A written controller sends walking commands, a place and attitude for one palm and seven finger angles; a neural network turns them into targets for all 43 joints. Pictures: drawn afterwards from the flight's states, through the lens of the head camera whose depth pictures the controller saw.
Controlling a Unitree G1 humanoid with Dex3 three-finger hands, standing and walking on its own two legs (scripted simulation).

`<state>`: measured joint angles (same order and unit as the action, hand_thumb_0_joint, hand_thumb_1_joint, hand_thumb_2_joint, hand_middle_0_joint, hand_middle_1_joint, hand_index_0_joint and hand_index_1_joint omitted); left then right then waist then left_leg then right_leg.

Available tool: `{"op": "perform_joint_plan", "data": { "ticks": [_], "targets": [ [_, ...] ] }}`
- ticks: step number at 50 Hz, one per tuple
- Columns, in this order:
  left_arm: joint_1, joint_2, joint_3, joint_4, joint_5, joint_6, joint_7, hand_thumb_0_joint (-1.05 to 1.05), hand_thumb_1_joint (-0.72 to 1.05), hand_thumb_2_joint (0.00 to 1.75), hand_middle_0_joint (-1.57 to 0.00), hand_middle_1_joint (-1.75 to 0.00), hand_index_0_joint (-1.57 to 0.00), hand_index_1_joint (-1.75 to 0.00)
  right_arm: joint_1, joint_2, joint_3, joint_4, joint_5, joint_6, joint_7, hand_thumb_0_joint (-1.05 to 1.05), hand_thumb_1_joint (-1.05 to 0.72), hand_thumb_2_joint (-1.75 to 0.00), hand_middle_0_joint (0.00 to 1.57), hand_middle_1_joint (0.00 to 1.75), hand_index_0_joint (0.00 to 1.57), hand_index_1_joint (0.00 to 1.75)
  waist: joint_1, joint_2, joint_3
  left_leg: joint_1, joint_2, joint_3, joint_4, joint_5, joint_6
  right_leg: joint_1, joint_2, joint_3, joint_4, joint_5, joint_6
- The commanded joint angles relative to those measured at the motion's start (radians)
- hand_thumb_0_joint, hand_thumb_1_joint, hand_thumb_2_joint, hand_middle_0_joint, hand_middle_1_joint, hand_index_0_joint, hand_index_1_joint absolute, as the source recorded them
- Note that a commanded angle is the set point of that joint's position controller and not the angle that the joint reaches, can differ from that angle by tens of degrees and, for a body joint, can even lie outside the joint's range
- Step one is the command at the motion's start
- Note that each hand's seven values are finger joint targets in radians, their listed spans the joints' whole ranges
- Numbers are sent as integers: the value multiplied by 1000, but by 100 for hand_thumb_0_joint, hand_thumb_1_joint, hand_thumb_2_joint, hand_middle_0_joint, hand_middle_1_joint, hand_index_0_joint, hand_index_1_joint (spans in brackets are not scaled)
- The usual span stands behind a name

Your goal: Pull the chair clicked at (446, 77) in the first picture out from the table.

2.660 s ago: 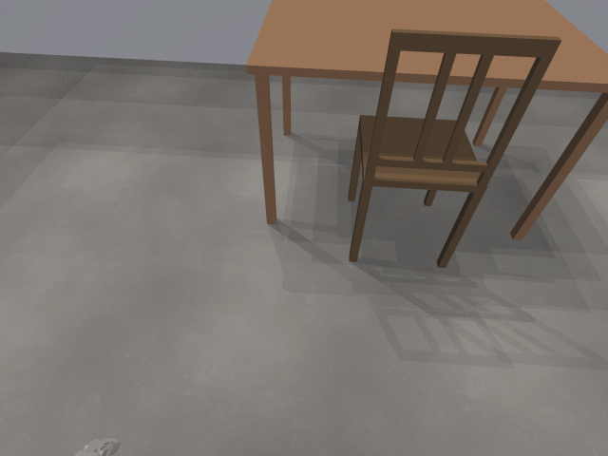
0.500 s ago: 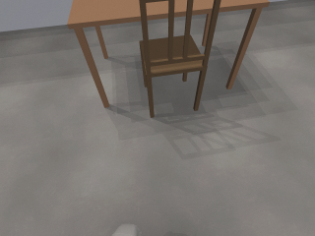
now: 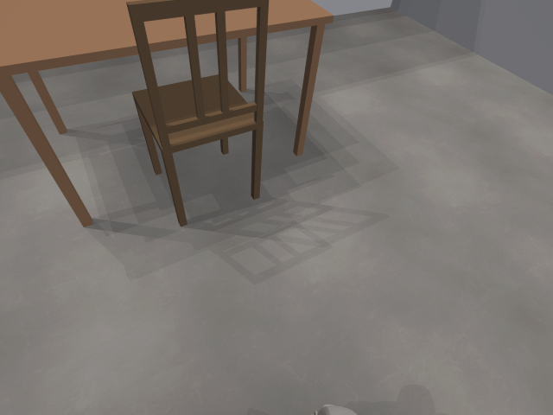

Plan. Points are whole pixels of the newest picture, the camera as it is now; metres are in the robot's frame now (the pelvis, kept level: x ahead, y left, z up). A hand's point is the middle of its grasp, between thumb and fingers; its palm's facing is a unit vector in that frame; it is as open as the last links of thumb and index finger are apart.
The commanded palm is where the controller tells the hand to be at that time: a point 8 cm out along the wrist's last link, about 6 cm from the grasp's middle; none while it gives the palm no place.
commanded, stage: walk to a spot facing it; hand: left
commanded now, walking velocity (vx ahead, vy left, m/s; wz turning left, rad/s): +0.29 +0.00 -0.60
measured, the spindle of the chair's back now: (195, 71) +1.04 +0.33 -0.07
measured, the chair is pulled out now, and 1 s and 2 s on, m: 0.00 0.00 0.00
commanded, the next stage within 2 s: turn to face it in 1.30 s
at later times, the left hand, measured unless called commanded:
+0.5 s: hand (201, 393) +0.18 +0.13 -0.18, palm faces -0.24 -0.95 -0.18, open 7.4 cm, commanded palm none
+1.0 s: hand (277, 237) +0.52 +0.03 -0.17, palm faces -0.51 -0.85 -0.14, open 7.4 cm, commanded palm none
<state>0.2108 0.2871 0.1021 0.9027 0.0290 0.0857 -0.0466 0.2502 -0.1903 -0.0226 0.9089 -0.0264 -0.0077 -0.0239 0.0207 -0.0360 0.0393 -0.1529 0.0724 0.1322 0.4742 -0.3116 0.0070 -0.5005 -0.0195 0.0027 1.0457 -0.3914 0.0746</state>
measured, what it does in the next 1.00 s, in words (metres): walks ahead, turning right: right foot, then left foot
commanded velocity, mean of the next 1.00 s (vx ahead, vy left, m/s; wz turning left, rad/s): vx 0.34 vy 0.00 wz -0.48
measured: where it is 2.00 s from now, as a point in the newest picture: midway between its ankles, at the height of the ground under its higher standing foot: (350, 318)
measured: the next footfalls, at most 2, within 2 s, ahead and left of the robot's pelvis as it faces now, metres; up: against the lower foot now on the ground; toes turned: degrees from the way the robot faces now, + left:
right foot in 0.18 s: +0.05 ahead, -0.16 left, +0.00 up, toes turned -14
left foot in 0.58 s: +0.34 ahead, +0.04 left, +0.00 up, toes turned -11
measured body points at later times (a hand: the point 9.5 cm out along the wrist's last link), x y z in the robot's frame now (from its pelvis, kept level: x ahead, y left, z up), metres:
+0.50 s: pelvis +0.13 -0.05 +0.00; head +0.14 -0.04 +0.45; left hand +0.20 +0.18 -0.16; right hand +0.13 -0.32 -0.13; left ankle +0.25 +0.06 -0.70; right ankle +0.01 -0.15 -0.74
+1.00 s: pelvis +0.34 -0.08 +0.00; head +0.37 -0.08 +0.45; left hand +0.54 +0.07 -0.15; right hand +0.16 -0.24 -0.14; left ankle +0.30 +0.04 -0.74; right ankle +0.39 -0.27 -0.68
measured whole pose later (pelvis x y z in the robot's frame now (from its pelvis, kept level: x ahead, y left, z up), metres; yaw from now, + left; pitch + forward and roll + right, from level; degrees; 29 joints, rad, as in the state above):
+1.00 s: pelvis +0.34 -0.08 +0.00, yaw -31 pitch -1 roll +0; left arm 0.15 0.19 0.09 0.98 0.04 0.04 -0.05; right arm 0.44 -0.15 -0.04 1.08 -0.03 -0.08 -0.02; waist -0.03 -0.03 0.06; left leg 0.04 0.08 0.35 0.35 -0.36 -0.01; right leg -0.62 -0.11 -0.10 0.86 -0.13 0.01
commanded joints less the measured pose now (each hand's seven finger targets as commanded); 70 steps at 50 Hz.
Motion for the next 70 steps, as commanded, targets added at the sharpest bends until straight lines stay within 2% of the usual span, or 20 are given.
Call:
{"op": "perform_joint_plan", "data": {
  "ticks": [1, 6, 8, 9, 10, 13, 17, 25, 28, 30, 33, 36, 50, 53, 55, 56, 57, 59, 64, 70],
  "targets": [
    [-155, 13, -13, -131, -2, -40, -19, 0, 90, 90, -20, -30, -20, -30, 95, -228, -65, -29, -4, -25, -6, 0, -90, -90, 20, 30, 20, 30, -81, 207, 37, 55, 282, -165, -228, 42, 143, -63, -37, -56, -190, -19, -19],
    [-130, 2, -12, -120, -2, -65, -23, 0, 90, 90, -20, -30, -20, -30, 96, -245, -71, -5, -7, -27, 5, 0, -90, -90, 20, 30, 20, 30, -59, 209, 12, 5, 293, -69, -135, 44, 94, 150, 0, -123, -419, -22, -58],
    [73, 65, 3, -51, 1, -88, -8, 0, 90, 90, -20, -30, -20, -30, 81, -219, -62, -8, 3, -26, 15, 0, -90, -90, 20, 30, 20, 30, 46, 52, -93, -174, 221, 57, 204, 102, 9, 535, -10, -88, -618, 73, -115],
    [221, 213, 35, -10, 3, -104, 11, 0, 90, 90, -20, -30, -20, -30, 47, -138, -37, -59, 17, -27, 29, 0, -90, -90, 20, 30, 20, 30, 114, -300, -157, -516, 81, 140, 545, -240, -58, 795, -300, 347, -745, -30, -239],
    [311, 268, 43, 12, -23, -99, 28, 0, 90, 90, -20, -30, -20, -30, -90, -159, -35, -124, 4, -29, 25, 0, -90, -90, 20, 30, 20, 30, 158, -256, -134, -674, 37, -17, 714, -336, -60, 770, -410, 558, -790, 133, -315],
    [121, 156, 12, -20, -13, -112, 45, 0, 90, 90, -20, -30, -20, -30, -114, -169, -48, -90, 0, -33, 31, 0, -90, -90, 20, 30, 20, 30, 54, -76, 23, -626, 116, -115, 707, -110, -62, 485, -318, 406, -827, -36, -306],
    [63, 120, -6, -10, -6, -136, 40, 0, 90, 90, -20, -30, -20, -30, -10, -122, -52, -40, -1, -14, 43, 0, -90, -90, 20, 30, 20, 30, -29, -75, 41, -460, 80, -58, 538, 24, -89, 327, -204, 205, -844, 156, -258],
    [92, 128, 0, 36, -3, -142, 44, 0, 90, 90, -20, -30, -20, -30, -92, -108, -47, -89, 9, -43, 53, 0, -90, -90, 20, 30, 20, 30, -19, -99, 60, -289, 27, -42, 226, 85, -60, 307, -188, 214, -796, 204, -233],
    [59, 93, 3, 40, -9, -138, 43, 0, 90, 90, -20, -30, -20, -30, 171, -179, -68, -5, 3, -60, 25, 0, -90, -90, 20, 30, 20, 30, -143, 30, -41, 117, 9, -57, 47, 87, -44, 195, -88, 156, -455, 330, -177],
    [143, -9, -11, 11, -23, -134, 27, 0, 90, 90, -20, -30, -20, -30, 347, -330, -87, 38, -14, -62, 9, 0, -90, -90, 20, 30, 20, 30, -150, 450, -198, 337, 427, -673, -242, -188, 78, -112, 106, 15, 152, -195, -105],
    [38, -3, -7, 27, -3, -125, 10, 0, 90, 90, -20, -30, -20, -30, 114, -168, -50, 7, -3, -66, 5, 0, -90, -90, 20, 30, 20, 30, -72, 176, 59, -22, 365, -454, -318, -277, 79, -165, -55, 48, 302, 52, -109],
    [123, -48, -8, 61, 1, -91, 5, 0, 90, 90, -20, -30, -20, -30, 82, -97, -35, 28, 4, -87, -2, 0, -90, -90, 20, 30, 20, 30, -9, 168, 23, -59, 275, -156, -288, 35, 40, -95, -72, 25, 245, 159, -82],
    [-217, -88, -26, -42, -1, -90, -10, 0, 90, 90, -20, -30, -20, -30, 254, -103, -44, 134, -4, -79, 0, 0, -90, -90, 20, 30, 20, 30, -81, 159, 132, 165, 283, 124, -241, 463, 93, -154, -70, -123, -312, 249, -93],
    [-140, -64, -20, -22, 1, -103, -4, 0, 90, 90, -20, -30, -20, -30, 246, -132, -53, 136, -3, -72, 0, 0, -90, -90, 20, 30, 20, 30, -34, 161, 69, 215, 295, 174, -67, 847, 79, 2, 4, -178, -372, 156, -144],
    [104, -12, -5, 49, 8, -124, 5, 0, 90, 90, -20, -30, -20, -30, 204, -166, -56, 119, 5, -66, 5, 0, -90, -90, 20, 30, 20, 30, 84, 150, -94, 139, 249, 221, 283, 950, 26, 360, 73, -231, -479, 202, -178],
    [242, 95, 21, 84, 11, -136, 16, 0, 90, 90, -20, -30, -20, -30, 214, -129, -51, 100, 21, -66, 19, 0, -90, -90, 20, 30, 20, 30, 143, 13, -225, -122, 197, 209, 585, 590, -13, 676, -98, -15, -520, 222, -235],
    [316, 204, 42, 95, -5, -142, 33, 0, 90, 90, -20, -30, -20, -30, 228, -49, -38, 58, 33, -70, 16, 0, -90, -90, 20, 30, 20, 30, 128, -186, -330, -447, 12, 111, 953, -259, -65, 860, -415, 549, -618, 410, -369],
    [182, 188, 33, 57, -25, -126, 40, 0, 90, 90, -20, -30, -20, -30, 100, -68, -48, 26, 23, -66, 9, 0, -90, -90, 20, 30, 20, 30, 83, -86, -192, -519, 72, -90, 1027, -143, -39, 617, -394, 484, -749, 274, -353],
    [0, 37, -15, 36, -7, -153, 53, 0, 90, 90, -20, -30, -20, -30, 179, -30, -38, 92, -4, -12, 14, 0, -90, -90, 20, 30, 20, 30, -73, -15, -32, -340, 123, -88, 734, 21, -59, 161, -222, 125, -827, 284, -258],
    [70, 27, -18, 64, -9, -158, 48, 0, 90, 90, -20, -30, -20, -30, 17, -32, -35, 26, -2, -15, 30, 0, -90, -90, 20, 30, 20, 30, -35, -59, -2, -393, 92, -67, 450, 98, -76, 231, -184, 111, -830, 307, -264]
  ]
}}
